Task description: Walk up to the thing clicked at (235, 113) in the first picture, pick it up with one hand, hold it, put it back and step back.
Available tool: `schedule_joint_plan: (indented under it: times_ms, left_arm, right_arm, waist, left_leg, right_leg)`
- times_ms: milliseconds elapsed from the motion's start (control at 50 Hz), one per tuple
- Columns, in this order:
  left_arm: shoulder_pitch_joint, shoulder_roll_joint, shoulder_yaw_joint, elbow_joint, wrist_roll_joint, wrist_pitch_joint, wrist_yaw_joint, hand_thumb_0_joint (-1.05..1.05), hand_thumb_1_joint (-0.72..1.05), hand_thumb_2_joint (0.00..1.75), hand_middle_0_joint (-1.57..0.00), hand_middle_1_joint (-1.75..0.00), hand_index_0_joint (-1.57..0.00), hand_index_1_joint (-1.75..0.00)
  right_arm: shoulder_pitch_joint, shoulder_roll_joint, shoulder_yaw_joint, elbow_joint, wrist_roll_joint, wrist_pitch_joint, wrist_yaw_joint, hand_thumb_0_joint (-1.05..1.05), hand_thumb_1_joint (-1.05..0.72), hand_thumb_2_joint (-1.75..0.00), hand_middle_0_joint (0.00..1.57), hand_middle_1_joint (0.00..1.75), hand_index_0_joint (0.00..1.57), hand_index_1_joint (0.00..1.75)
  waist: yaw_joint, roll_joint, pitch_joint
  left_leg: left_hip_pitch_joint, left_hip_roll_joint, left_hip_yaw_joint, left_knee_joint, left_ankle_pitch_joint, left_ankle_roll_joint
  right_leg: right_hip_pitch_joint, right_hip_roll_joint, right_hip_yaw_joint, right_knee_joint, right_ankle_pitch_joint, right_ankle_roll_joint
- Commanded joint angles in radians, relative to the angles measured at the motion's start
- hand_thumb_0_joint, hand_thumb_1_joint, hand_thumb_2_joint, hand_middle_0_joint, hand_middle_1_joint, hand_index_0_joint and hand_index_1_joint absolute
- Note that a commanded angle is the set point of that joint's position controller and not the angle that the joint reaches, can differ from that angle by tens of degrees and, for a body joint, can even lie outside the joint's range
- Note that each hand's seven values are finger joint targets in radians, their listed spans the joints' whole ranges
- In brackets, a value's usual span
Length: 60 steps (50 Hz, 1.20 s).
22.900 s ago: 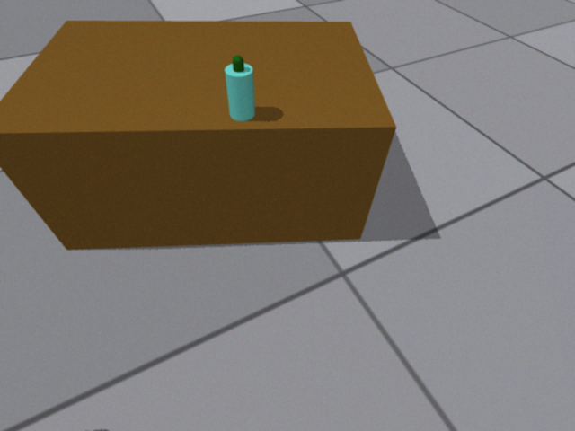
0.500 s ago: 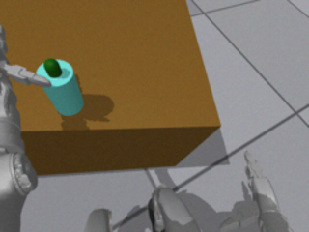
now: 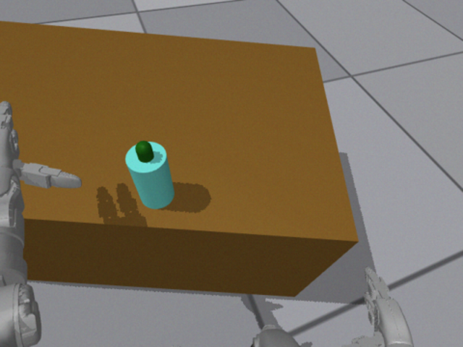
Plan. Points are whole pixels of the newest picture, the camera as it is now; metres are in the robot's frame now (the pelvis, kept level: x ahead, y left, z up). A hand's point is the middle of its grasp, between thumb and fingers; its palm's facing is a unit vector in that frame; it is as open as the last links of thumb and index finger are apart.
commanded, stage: sink last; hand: left
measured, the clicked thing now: (150, 172) +0.46 +0.16 -0.04
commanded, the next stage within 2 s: home in 0.12 s
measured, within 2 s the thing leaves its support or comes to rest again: neither
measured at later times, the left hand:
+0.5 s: hand (104, 319) +0.17 +0.19 -0.03, palm faces +0.19 -0.95 -0.24, open 17.2 cm
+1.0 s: hand out of the picture +0.13 +0.16 -0.06, palm faces +0.12 -0.97 -0.23, open 17.5 cm
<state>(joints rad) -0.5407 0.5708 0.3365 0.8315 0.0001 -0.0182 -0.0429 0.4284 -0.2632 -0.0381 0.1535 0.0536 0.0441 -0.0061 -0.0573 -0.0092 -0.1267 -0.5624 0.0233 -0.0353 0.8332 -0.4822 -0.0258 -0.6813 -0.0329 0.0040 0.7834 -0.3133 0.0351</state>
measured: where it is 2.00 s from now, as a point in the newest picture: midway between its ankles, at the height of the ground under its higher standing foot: outside the picture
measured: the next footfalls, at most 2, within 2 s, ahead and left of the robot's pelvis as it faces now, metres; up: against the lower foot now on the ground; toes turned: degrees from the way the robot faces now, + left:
none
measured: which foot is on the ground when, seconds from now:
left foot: down 0.00-1.00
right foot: down 0.00-1.00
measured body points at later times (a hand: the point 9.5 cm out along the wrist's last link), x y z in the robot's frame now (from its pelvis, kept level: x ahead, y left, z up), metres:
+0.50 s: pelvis -0.01 -0.02 +0.00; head +0.02 -0.02 +0.45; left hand +0.16 +0.24 -0.01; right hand +0.18 -0.22 -0.05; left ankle -0.05 +0.13 -0.70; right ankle +0.04 -0.15 -0.70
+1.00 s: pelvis -0.04 -0.01 -0.01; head -0.02 -0.01 +0.44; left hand +0.12 +0.21 -0.05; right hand +0.13 -0.24 -0.05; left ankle -0.05 +0.13 -0.70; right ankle +0.04 -0.15 -0.70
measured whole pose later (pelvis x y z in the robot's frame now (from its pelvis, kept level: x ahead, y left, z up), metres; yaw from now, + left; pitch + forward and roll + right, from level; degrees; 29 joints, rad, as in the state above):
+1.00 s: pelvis -0.04 -0.01 -0.01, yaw +1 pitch +6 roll +0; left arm 0.43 0.21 -0.02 0.12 -0.03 0.06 0.09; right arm 0.41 -0.18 0.01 0.17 0.03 -0.01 -0.09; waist 0.00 -0.01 -0.09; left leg -0.55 0.01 -0.05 0.92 -0.48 -0.04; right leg -0.67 -0.04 0.00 0.89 -0.32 0.02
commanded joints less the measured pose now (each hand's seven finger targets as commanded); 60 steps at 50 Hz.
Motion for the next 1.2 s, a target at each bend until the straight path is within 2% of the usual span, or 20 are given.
schedule_joint_plan:
  times_ms: [0,60,140,160,200,240,320,420,480,540,580,600,620,760,920,940,1040,1080,1120,1180]
  left_arm:
    - [-0.142,0.112,-0.028,-0.388,-0.025,-0.026,0.011,0.0,-0.42,0.07,-0.05,-0.03,-0.04,-0.04]
    - [0.114,0.041,-0.044,-0.531,-0.044,-0.002,0.015,0.0,-0.41,0.07,-0.05,-0.03,-0.04,-0.04]
    - [0.377,0.061,0.017,-0.833,-0.06,0.018,0.043,0.0,-0.43,0.07,-0.06,-0.04,-0.05,-0.05]
    - [0.429,0.034,0.008,-0.9,-0.063,0.018,0.05,0.0,-0.44,0.06,-0.06,-0.04,-0.05,-0.05]
    - [0.535,0.076,0.071,-0.977,-0.067,0.02,0.07,0.0,-0.4,0.08,-0.06,-0.05,-0.05,-0.05]
    - [0.608,-0.012,0.004,-1.021,-0.068,0.025,0.073,0.0,-0.53,0.07,-0.05,-0.06,-0.05,-0.06]
    - [0.733,-0.174,-0.141,-1.064,-0.068,0.025,0.076,0.0,-0.5,0.08,-0.05,-0.06,-0.05,-0.06]
    - [0.85,-0.235,-0.216,-0.96,-0.049,0.031,0.076,0.0,-0.49,0.09,-0.06,-0.06,-0.06,-0.06]
    - [0.896,-0.219,-0.203,-0.954,-0.045,0.047,0.082,0.0,-0.52,0.08,-0.05,-0.06,-0.05,-0.06]
    - [0.846,-0.188,-0.196,-0.986,-0.039,0.05,0.099,0.0,-0.53,0.07,-0.05,-0.05,-0.05,-0.05]
    - [0.869,-0.219,-0.222,-0.913,-0.034,0.054,0.107,0.0,-0.53,0.07,-0.05,-0.05,-0.05,-0.05]
    - [0.822,-0.197,-0.216,-0.994,-0.035,0.044,0.115,0.0,-0.53,0.07,-0.05,-0.05,-0.05,-0.05]
    - [0.88,-0.23,-0.24,-0.89,-0.031,0.05,0.116,0.0,-0.54,0.06,-0.05,-0.05,-0.05,-0.05]
    - [0.916,-0.265,-0.295,-0.919,-0.029,0.039,0.137,0.0,-0.55,0.05,-0.05,-0.05,-0.05,-0.05]
    - [0.915,-0.263,-0.285,-0.887,-0.03,0.031,0.146,0.0,-0.56,0.05,-0.05,-0.05,-0.05,-0.05]
    - [0.951,-0.252,-0.268,-0.857,-0.028,0.033,0.148,0.0,-0.57,0.05,-0.05,-0.05,-0.05,-0.05]
    - [0.886,-0.273,-0.309,-0.931,-0.029,0.023,0.149,0.0,-0.55,0.05,-0.05,-0.05,-0.05,-0.05]
    - [0.939,-0.284,-0.308,-0.86,-0.024,0.031,0.151,0.0,-0.55,0.05,-0.05,-0.05,-0.05,-0.05]
    - [0.875,-0.267,-0.3,-0.943,-0.027,0.023,0.153,0.0,-0.53,0.07,-0.05,-0.06,-0.05,-0.06]
    - [0.949,-0.253,-0.274,-0.896,-0.024,0.03,0.158,0.0,-0.55,0.05,-0.05,-0.05,-0.05,-0.05]
  right_arm:
    - [-0.016,-0.117,-0.062,-0.137,0.008,-0.068,0.005,0.0,0.44,-0.09,0.05,0.05,0.05,0.05]
    - [0.003,-0.129,-0.083,-0.087,0.008,-0.068,0.014,0.0,0.43,-0.09,0.05,0.05,0.05,0.05]
    - [-0.035,-0.166,-0.14,-0.148,0.02,-0.052,0.001,0.0,0.43,-0.08,0.05,0.05,0.05,0.05]
    - [-0.024,-0.132,-0.108,-0.136,0.021,-0.047,0.0,0.0,0.43,-0.08,0.05,0.05,0.05,0.05]
    - [-0.013,-0.148,-0.148,-0.123,0.023,-0.035,-0.017,0.0,0.41,-0.09,0.05,0.05,0.05,0.05]
    - [0.007,-0.062,-0.075,-0.093,0.02,-0.027,-0.017,0.0,0.25,-0.25,0.15,0.21,0.15,0.21]
    - [-0.111,0.019,0.035,-0.144,0.009,-0.048,-0.022,0.0,-0.07,-0.57,0.15,0.21,0.15,0.21]
    - [-0.041,-0.058,-0.03,-0.119,-0.017,-0.067,-0.057,0.0,-0.38,-0.6,0.15,0.21,0.15,0.21]
    - [-0.016,-0.095,-0.077,-0.142,-0.019,-0.075,-0.075,0.0,-0.37,-0.59,0.15,0.21,0.15,0.21]
    - [-0.027,-0.047,-0.044,-0.116,-0.016,-0.083,-0.082,0.0,-0.41,-0.62,0.15,0.22,0.15,0.22]
    - [-0.049,-0.024,-0.018,-0.132,-0.016,-0.092,-0.085,0.0,-0.45,-0.64,0.16,0.23,0.16,0.23]
    - [-0.047,-0.025,-0.02,-0.137,-0.019,-0.092,-0.089,0.0,-0.51,-0.68,0.16,0.24,0.16,0.24]
    - [-0.057,-0.001,0.012,-0.145,-0.02,-0.096,-0.088,0.0,-0.52,-0.68,0.16,0.24,0.16,0.24]
    - [-0.101,-0.002,0.025,-0.18,-0.025,-0.112,-0.097,0.0,-0.7,-0.79,0.18,0.27,0.18,0.27]
    - [-0.074,-0.042,-0.027,-0.169,-0.02,-0.116,-0.1,0.0,-0.89,-0.9,0.2,0.3,0.2,0.3]
    - [-0.074,-0.066,-0.047,-0.183,-0.021,-0.117,-0.104,0.0,-0.89,-0.9,0.2,0.3,0.2,0.3]
    - [-0.043,-0.028,-0.01,-0.176,-0.019,-0.124,-0.104,0.0,-0.9,-0.9,0.2,0.3,0.2,0.3]
    - [-0.058,-0.012,0.012,-0.191,-0.02,-0.126,-0.103,0.0,-0.9,-0.9,0.2,0.3,0.2,0.3]
    - [-0.061,0.0,0.019,-0.173,-0.021,-0.124,-0.105,0.0,-0.9,-0.9,0.2,0.3,0.2,0.3]
    - [-0.037,-0.031,-0.012,-0.173,-0.025,-0.123,-0.108,0.0,-0.9,-0.9,0.2,0.3,0.2,0.3]
  waist:
    - [0.043,0.178,-0.319]
    - [0.062,0.15,-0.274]
    - [0.062,0.042,-0.228]
    - [0.064,0.031,-0.189]
    - [0.069,0.034,-0.179]
    - [0.065,0.057,-0.116]
    - [0.074,0.067,-0.062]
    - [0.024,-0.005,-0.077]
    - [0.021,-0.036,-0.106]
    - [0.033,-0.003,-0.091]
    - [0.037,-0.016,-0.067]
    - [0.043,0.015,-0.094]
    - [0.047,-0.006,-0.055]
    - [0.081,0.044,-0.037]
    - [0.053,-0.014,0.021]
    - [0.057,-0.039,0.014]
    - [0.045,0.006,-0.02]
    - [0.052,-0.012,-0.027]
    - [0.064,0.015,-0.028]
    - [0.067,0.026,-0.061]
  left_leg:
    - [0.174,-0.006,0.036,-0.121,0.61,-0.028]
    - [0.187,0.013,0.02,-0.124,0.725,-0.033]
    - [0.126,-0.019,0.041,-0.145,0.528,-0.015]
    - [0.117,-0.023,0.045,-0.154,0.482,-0.009]
    - [0.108,-0.03,0.053,-0.156,0.444,-0.005]
    - [0.092,-0.037,0.063,-0.155,0.398,-0.001]
    - [0.049,-0.042,0.069,-0.146,0.302,0.013]
    - [0.048,-0.044,0.068,-0.125,0.243,0.028]
    - [0.056,-0.051,0.07,-0.111,0.217,0.036]
    - [0.015,-0.057,0.068,-0.11,0.154,0.039]
    - [-0.012,-0.056,0.071,-0.103,0.126,0.042]
    - [-0.008,-0.059,0.076,-0.096,0.128,0.042]
    - [-0.037,-0.057,0.076,-0.095,0.115,0.042]
    - [-0.098,-0.048,0.071,-0.121,0.003,0.038]
    - [-0.138,-0.035,0.051,-0.143,-0.087,0.043]
    - [-0.141,-0.037,0.053,-0.14,-0.088,0.044]
    - [-0.098,-0.043,0.065,-0.117,-0.026,0.038]
    - [-0.093,-0.043,0.062,-0.106,0.019,0.034]
    - [-0.103,-0.048,0.067,-0.105,-0.002,0.036]
    - [-0.085,-0.045,0.062,-0.099,0.064,0.028]
  right_leg:
    - [0.276,0.029,-0.064,-0.035,0.329,-0.061]
    - [0.266,0.039,-0.086,-0.033,0.319,-0.059]
    - [0.372,0.024,-0.077,-0.061,0.341,-0.051]
    - [0.366,0.023,-0.076,-0.069,0.316,-0.048]
    - [0.368,0.017,-0.068,-0.073,0.305,-0.044]
    - [0.333,0.011,-0.061,-0.077,0.268,-0.04]
    - [0.284,0.001,-0.057,-0.08,0.183,-0.035]
    - [0.236,0.0,-0.058,-0.071,0.153,-0.028]
    - [0.236,-0.005,-0.056,-0.072,0.146,-0.02]
    - [0.226,-0.007,-0.051,-0.07,0.078,-0.022]
    - [0.225,-0.01,-0.048,-0.068,0.048,-0.023]
    - [0.238,-0.015,-0.04,-0.068,0.053,-0.023]
    - [0.228,-0.012,-0.043,-0.066,0.035,-0.024]
    - [0.23,-0.004,-0.044,-0.067,-0.075,-0.027]
    - [0.191,0.014,-0.06,-0.06,-0.146,-0.022]
    - [0.196,0.013,-0.06,-0.063,-0.153,-0.019]
    - [0.195,0.007,-0.051,-0.052,-0.101,-0.024]
    - [0.193,0.008,-0.054,-0.043,-0.067,-0.025]
    - [0.196,0.002,-0.049,-0.05,-0.084,-0.026]
    - [0.211,0.006,-0.052,-0.029,-0.028,-0.03]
